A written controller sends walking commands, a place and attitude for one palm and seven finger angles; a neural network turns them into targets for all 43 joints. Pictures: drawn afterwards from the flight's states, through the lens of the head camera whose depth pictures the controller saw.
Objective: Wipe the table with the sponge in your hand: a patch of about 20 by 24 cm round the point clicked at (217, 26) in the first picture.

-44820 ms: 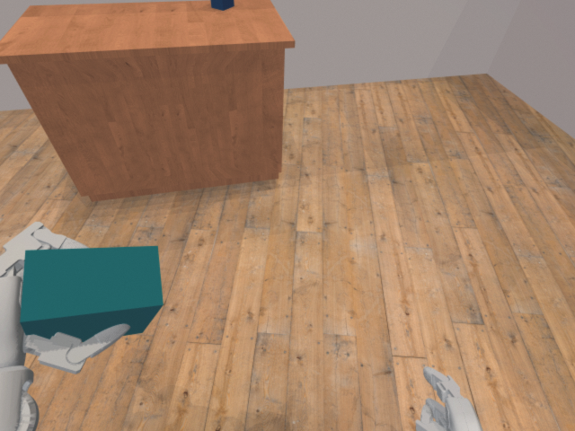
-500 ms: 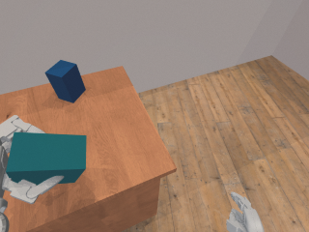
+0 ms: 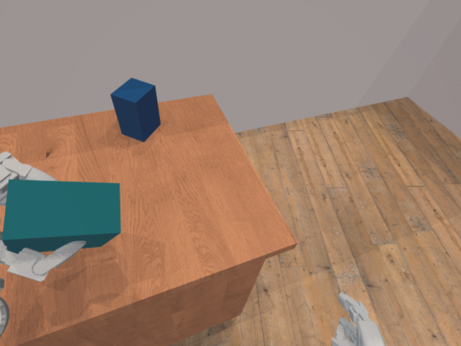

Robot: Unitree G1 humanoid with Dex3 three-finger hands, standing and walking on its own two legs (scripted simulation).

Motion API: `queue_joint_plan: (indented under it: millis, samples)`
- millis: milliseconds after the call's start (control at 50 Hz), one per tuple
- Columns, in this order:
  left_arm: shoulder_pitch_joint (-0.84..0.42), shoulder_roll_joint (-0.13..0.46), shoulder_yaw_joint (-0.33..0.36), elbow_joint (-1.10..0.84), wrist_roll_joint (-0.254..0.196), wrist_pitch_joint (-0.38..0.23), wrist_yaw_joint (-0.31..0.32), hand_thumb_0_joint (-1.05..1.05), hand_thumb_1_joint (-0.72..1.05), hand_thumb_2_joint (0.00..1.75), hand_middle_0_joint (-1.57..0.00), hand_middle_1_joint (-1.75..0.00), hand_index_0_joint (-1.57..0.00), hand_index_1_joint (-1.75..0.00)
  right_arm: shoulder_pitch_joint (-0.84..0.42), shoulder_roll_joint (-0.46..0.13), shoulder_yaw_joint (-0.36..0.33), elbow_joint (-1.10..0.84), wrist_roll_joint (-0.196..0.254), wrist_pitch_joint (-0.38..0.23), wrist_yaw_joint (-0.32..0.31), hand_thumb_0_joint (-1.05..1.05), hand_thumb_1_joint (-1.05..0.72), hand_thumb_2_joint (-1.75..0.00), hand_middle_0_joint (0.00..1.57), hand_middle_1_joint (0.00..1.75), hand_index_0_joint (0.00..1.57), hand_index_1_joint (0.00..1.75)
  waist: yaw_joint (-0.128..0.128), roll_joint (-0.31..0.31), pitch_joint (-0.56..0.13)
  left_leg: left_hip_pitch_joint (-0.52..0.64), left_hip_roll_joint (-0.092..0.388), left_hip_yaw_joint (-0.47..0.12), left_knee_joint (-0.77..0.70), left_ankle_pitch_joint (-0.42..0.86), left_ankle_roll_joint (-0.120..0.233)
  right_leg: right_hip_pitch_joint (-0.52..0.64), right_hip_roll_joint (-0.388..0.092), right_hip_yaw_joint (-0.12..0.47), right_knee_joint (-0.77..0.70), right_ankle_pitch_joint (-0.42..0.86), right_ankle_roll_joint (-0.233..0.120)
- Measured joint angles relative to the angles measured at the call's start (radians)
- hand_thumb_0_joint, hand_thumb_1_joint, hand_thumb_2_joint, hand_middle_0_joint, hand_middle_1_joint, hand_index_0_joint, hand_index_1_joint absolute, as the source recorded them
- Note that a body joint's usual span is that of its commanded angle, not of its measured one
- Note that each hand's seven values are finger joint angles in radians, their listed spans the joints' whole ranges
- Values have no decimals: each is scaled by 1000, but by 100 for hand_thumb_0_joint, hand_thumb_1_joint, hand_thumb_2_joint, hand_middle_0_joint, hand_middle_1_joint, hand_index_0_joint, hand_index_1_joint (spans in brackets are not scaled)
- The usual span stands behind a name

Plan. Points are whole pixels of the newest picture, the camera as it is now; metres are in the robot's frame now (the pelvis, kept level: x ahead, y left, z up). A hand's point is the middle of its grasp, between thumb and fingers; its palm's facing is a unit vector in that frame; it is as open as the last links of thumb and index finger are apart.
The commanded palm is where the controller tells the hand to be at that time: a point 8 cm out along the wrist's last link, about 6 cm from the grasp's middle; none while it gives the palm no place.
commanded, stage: come to a stop and stand still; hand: left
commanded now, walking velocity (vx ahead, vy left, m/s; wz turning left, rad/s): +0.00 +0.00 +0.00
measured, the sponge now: (78, 219) +0.24 +0.24 +0.14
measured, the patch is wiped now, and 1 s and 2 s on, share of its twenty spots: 0.00 0.00 0.00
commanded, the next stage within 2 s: look again from close up in 0.46 s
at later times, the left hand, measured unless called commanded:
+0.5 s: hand (31, 203) +0.24 +0.29 +0.16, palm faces +0.38 -0.85 -0.37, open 10.2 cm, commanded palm +0.17 +0.32 +0.18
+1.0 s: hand (49, 213) +0.23 +0.26 +0.15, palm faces +0.38 -0.85 -0.36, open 10.2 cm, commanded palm +0.17 +0.30 +0.18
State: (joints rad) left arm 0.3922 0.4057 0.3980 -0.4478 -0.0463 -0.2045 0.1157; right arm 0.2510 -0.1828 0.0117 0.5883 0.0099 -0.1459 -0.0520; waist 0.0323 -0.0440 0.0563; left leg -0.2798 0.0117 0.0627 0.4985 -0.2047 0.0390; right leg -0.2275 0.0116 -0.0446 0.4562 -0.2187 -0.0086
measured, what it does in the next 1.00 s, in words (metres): stands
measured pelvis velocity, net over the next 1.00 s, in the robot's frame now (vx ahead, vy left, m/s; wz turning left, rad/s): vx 0.01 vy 0.02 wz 0.02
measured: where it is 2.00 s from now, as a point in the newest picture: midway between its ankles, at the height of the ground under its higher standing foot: outside the picture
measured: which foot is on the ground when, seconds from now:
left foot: down 0.00-1.00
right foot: down 0.00-1.00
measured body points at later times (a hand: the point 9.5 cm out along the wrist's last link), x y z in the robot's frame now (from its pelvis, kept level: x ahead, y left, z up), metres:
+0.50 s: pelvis +0.02 +0.04 +0.00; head +0.05 +0.07 +0.45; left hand +0.21 +0.33 +0.18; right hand +0.20 -0.18 -0.06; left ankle +0.04 +0.09 -0.74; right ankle +0.02 -0.12 -0.74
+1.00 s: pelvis +0.01 +0.02 +0.00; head +0.03 +0.04 +0.45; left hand +0.20 +0.31 +0.17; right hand +0.19 -0.21 -0.07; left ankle +0.04 +0.09 -0.74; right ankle +0.02 -0.12 -0.74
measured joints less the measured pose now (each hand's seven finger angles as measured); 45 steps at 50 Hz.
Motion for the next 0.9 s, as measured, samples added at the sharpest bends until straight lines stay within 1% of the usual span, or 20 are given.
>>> queue_joint_plan:
  millis: [40,80,160,200,240,320,380,440,580,720,900]
  samples:
    - [-41,-22,1,18,9,-1,7,-1,-51,104,-73,-134,-74,-133,-5,4,8,2,-1,-12,8,2,-90,-89,20,30,20,30,4,1,0,5,-14,1,-6,3,11,4,-10,6,-3,8,7]
    - [-54,-48,-16,21,18,-1,8,-1,-51,104,-73,-134,-73,-133,-14,8,14,3,-3,-20,18,2,-90,-89,20,30,20,30,5,6,-2,9,-23,2,-9,2,20,10,-19,8,-8,10,17]
    - [-22,-74,-65,3,31,-1,-5,-1,-51,104,-73,-134,-73,-134,-34,22,25,-2,-9,-25,33,2,-90,-89,21,30,20,30,-2,7,-10,19,-32,9,-20,-1,32,25,-27,15,-32,14,31]
    - [-5,-68,-79,-8,36,-1,-13,-1,-51,104,-73,-134,-73,-133,-42,29,30,-8,-12,-24,35,2,-90,-89,21,30,20,30,-6,1,-8,22,-34,11,-23,-3,35,32,-29,17,-42,17,36]
    - [3,-53,-79,-15,35,-2,-17,-1,-51,104,-73,-134,-73,-133,-49,34,32,-14,-14,-21,34,2,-90,-89,21,30,21,30,-9,-6,-3,25,-36,10,-25,-4,38,38,-31,16,-50,19,39]
    - [-1,-21,-51,-33,30,-4,-16,-1,-51,104,-73,-134,-73,-133,-57,31,27,-24,-16,-16,30,2,-90,-89,21,30,21,30,-9,-16,14,28,-39,9,-25,-8,40,44,-34,15,-57,19,40]
    - [-6,-11,-33,-47,24,-7,-12,-1,-51,104,-73,-134,-73,-133,-58,21,19,-27,-15,-10,31,2,-90,-89,21,30,21,30,-7,-14,23,29,-42,8,-24,-10,42,48,-36,14,-61,18,40]
    - [0,-15,-28,-56,21,-11,-9,-1,-51,104,-73,-134,-73,-133,-58,10,12,-23,-13,-2,33,2,-90,-89,21,30,20,30,-7,-8,24,32,-44,8,-26,-11,43,53,-37,14,-65,17,42]
    - [35,-29,-51,-44,19,-1,-12,-1,-51,104,-73,-134,-73,-133,-47,0,2,-17,-6,21,29,2,-90,-89,21,30,20,30,-16,7,16,39,-42,3,-29,-12,40,65,-35,9,-76,20,47]
    - [43,-32,-54,-24,16,6,-7,-1,-51,104,-73,-134,-73,-133,-33,-2,2,-11,0,28,17,2,-90,-89,21,30,20,30,-17,16,7,43,-34,-7,-32,-7,32,73,-27,0,-83,24,38]
    - [34,-55,-68,-2,17,15,-1,-1,-51,104,-73,-134,-73,-133,-31,-12,-2,-3,2,29,10,2,-90,-89,21,30,20,30,-14,31,-5,40,-22,-11,-35,-3,23,73,-14,-4,-94,32,28]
